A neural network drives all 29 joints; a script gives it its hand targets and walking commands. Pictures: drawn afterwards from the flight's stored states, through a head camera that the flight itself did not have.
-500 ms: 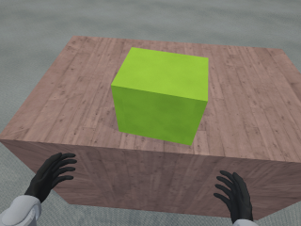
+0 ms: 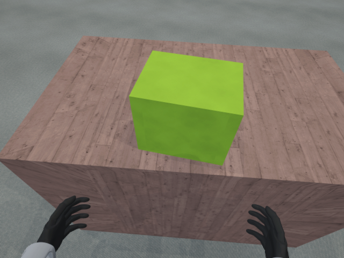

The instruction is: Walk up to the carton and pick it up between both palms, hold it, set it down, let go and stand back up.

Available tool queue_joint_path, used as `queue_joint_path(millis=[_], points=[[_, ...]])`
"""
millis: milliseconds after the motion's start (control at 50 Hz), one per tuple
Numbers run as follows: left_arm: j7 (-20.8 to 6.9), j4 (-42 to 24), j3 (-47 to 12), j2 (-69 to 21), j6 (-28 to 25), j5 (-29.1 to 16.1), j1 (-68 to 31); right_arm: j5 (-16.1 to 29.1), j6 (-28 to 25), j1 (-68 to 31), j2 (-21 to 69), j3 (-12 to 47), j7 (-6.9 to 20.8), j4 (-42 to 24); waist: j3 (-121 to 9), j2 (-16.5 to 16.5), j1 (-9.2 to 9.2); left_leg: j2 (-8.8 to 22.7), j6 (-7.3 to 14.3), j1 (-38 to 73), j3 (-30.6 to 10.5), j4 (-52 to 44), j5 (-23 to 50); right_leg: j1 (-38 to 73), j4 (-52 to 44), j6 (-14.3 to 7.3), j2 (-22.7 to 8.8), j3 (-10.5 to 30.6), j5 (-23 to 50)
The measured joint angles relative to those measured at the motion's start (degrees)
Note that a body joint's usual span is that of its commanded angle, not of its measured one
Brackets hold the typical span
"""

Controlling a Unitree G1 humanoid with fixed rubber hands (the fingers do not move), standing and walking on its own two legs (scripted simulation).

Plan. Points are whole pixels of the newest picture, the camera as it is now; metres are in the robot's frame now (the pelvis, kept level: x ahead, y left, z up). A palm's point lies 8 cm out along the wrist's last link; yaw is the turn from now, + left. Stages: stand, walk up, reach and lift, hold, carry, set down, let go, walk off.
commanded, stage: set down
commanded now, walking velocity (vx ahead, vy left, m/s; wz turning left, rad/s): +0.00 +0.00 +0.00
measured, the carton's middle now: (187, 108) +0.48 +0.00 +0.07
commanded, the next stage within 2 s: let go in 1.20 s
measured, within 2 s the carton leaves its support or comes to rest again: neither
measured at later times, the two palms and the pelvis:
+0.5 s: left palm (69, 247) +0.15 +0.24 -0.04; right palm out of the picture +0.14 -0.21 -0.04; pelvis -0.01 -0.02 +0.00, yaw +0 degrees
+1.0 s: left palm (79, 253) +0.14 +0.22 -0.07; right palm out of the picture +0.14 -0.23 -0.08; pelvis +0.00 -0.01 +0.00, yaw +0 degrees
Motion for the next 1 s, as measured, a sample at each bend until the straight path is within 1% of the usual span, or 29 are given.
queue_joint_path(millis=[120, 340, 480, 600, 720, 800, 900, 1000], points=[[0.22, 2.92, -0.01, -1.45, -0.50, 0.91, -1.88, -0.71, -0.45, -2.64, -0.89, -0.43, 1.16, 4.73, 0.14, 0.25, -0.58, -0.07, -0.02, 0.73, 0.24, -0.71, 0.47, 0.32, 0.05, -0.06, -0.04, 0.30, 0.13], [0.74, 9.47, -0.95, -4.18, 0.36, 3.41, -4.07, -1.93, -2.83, -3.41, -2.20, -0.55, 3.18, 11.46, 0.52, 0.07, -0.99, 0.48, -0.79, 1.55, -0.04, -1.19, 0.95, 0.82, 0.37, -0.85, 0.54, 0.13, 0.07], [0.75, 13.25, -0.82, -4.09, -1.15, 3.96, -5.38, -3.29, -4.73, -4.10, -1.66, -0.50, 3.32, 13.96, 1.05, -0.92, -0.90, 0.68, -1.21, 0.38, -0.42, -1.10, 1.57, -0.63, 1.37, -1.28, 0.74, -0.23, 0.03], [1.48, 16.73, -0.82, -4.00, -2.08, 5.22, -7.25, -4.20, -6.48, -6.35, -1.17, -0.63, 4.15, 19.50, 0.66, -1.13, -1.04, 0.62, -1.31, -0.75, -0.89, -0.18, 1.35, -1.56, 2.31, -1.38, 0.64, -0.71, -0.41], [1.80, 19.34, -1.67, -4.89, -2.39, 6.42, -7.50, -5.23, -8.92, -8.56, -1.70, -0.75, 4.98, 25.73, -0.02, -0.12, -1.63, 0.41, -1.05, -0.63, -0.86, 0.30, 0.71, -1.33, 2.61, -1.11, 0.42, -0.69, -0.96], [1.91, 20.66, -2.18, -5.51, -2.91, 6.92, -6.99, -5.97, -10.89, -9.06, -2.28, -0.91, 5.43, 28.64, -0.30, 0.34, -1.69, 0.44, -0.90, -0.27, -0.46, 0.30, 0.34, -1.06, 2.50, -0.96, 0.45, -0.32, -1.13], [2.84, 22.84, -2.70, -6.53, -3.39, 8.55, -6.77, -6.77, -13.09, -10.28, -3.55, -1.66, 6.97, 34.14, -0.74, 0.21, -1.49, 0.60, -0.93, -0.21, -0.15, 0.36, -0.06, -1.05, 2.45, -1.00, 0.60, -0.05, -1.35], [3.56, 25.06, -3.20, -7.67, -4.08, 9.63, -7.17, -6.98, -15.24, -11.71, -4.78, -2.44, 7.91, 38.67, -0.71, -0.34, -1.57, 0.73, -1.07, -0.29, -0.28, 0.31, -0.14, -1.05, 2.33, -1.13, 0.72, -0.23, -1.46]])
